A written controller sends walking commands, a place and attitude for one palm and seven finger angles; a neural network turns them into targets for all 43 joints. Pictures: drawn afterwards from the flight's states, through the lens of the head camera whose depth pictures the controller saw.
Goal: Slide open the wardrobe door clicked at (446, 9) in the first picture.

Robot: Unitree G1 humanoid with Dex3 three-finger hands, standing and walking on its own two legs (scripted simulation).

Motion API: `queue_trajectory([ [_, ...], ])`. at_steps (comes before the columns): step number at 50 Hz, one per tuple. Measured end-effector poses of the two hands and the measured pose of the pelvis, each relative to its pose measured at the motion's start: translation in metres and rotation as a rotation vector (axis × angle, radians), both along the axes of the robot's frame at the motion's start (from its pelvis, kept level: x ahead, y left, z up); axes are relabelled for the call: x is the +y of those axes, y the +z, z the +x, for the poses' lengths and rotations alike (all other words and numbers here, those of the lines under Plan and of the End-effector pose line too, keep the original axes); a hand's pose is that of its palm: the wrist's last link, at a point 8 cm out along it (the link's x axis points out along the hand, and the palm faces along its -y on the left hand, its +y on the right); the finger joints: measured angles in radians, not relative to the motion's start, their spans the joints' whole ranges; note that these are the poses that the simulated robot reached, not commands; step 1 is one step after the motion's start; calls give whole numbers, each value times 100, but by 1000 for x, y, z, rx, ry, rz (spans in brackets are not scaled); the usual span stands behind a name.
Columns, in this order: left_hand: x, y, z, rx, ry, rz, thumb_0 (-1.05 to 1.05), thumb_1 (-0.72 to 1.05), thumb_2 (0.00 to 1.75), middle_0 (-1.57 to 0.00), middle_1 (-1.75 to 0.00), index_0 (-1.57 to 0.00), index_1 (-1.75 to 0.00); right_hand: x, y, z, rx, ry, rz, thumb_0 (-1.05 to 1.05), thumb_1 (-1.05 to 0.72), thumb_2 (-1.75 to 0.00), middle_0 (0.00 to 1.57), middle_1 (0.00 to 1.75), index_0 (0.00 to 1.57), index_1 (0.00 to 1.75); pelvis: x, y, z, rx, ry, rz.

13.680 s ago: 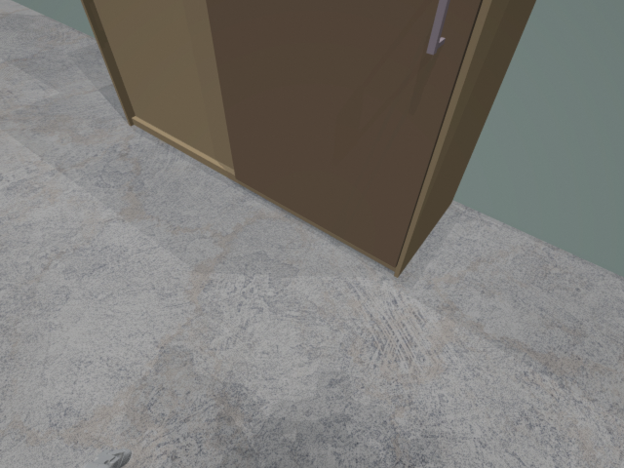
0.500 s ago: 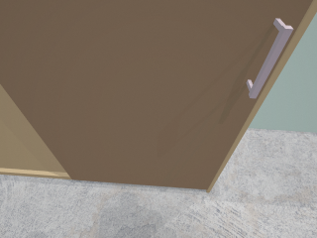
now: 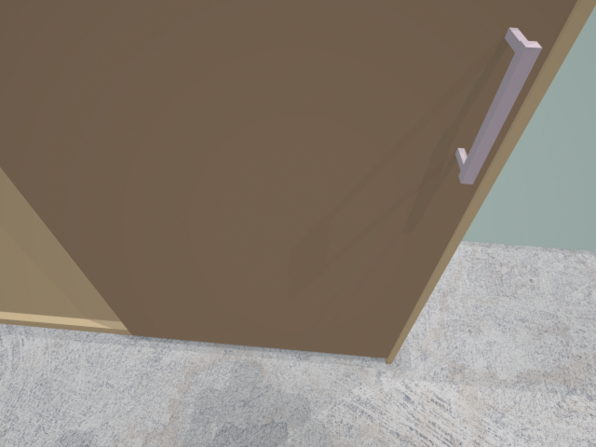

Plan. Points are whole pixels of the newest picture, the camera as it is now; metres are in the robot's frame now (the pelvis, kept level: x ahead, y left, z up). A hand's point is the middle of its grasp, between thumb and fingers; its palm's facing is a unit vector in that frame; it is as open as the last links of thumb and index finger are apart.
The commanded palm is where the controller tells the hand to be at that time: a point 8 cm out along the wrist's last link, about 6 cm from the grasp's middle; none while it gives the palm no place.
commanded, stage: look again from close up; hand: right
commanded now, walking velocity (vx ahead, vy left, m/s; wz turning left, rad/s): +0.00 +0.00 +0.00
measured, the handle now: (488, 113) +0.49 -0.21 +0.22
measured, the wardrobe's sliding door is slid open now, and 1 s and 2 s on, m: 0.00 0.00 0.00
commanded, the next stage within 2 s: raise the hand with hooked fingers in 0.58 s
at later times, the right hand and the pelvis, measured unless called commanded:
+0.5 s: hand out of the picture -0.02 -0.21 -0.17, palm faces +0.00 +0.97 -0.23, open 7.4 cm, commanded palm none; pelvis -0.01 -0.02 +0.01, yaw +0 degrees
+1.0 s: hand (471, 415) +0.18 -0.18 +0.03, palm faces -0.01 +1.00 -0.07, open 8.0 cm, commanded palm +0.11 -0.25 +0.00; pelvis -0.03 +0.02 -0.03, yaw +0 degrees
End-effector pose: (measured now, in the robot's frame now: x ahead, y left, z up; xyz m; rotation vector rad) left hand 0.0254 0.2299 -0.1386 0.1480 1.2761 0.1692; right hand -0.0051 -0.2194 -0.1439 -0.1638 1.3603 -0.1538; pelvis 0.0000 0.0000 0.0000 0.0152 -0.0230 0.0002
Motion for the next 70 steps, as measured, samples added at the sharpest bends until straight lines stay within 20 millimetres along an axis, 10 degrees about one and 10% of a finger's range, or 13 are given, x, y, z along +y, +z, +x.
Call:
queue_trajectory([
  [16,-21,4,-14,13,-31,-5,1,93,90,-20,-30,-20,-30,-41,8,4,-36,22,-33,0,-91,-90,20,30,20,30,-20,4,-13,12,-1,-15],
  [35,-3,6,-9,50,-37,10,1,91,90,-20,-30,-20,-30,-23,6,-20,53,9,-12,1,-91,-90,20,30,20,30,-10,6,-11,13,3,-11],
  [42,7,31,55,-408,-36,66,1,91,90,-20,-30,-20,-30,-25,136,134,-929,-91,-68,2,-87,-88,20,33,20,32,-3,-3,-18,39,-32,-25],
  [45,13,41,88,-563,-49,59,1,90,90,-20,-30,-20,-30,-20,184,171,-1285,12,-25,1,-83,-86,20,36,21,35,4,-12,-23,89,-18,-23],
  [50,29,61,131,-741,-75,61,1,90,90,-20,-30,-20,-30,-14,173,160,-1360,212,112,0,-73,-82,21,42,21,41,16,-32,-33,129,0,-24],
  [58,39,72,153,-800,-186,145,1,90,90,-20,-30,-20,-30,-41,156,89,-1286,17,-1,1,-54,-75,23,54,23,53,26,-41,-34,129,-41,6],
  [70,13,43,102,-675,-96,44,1,90,90,-20,-30,-20,-30,-52,215,155,-1345,207,85,1,-26,-63,25,72,25,71,21,-26,-35,92,-25,10],
])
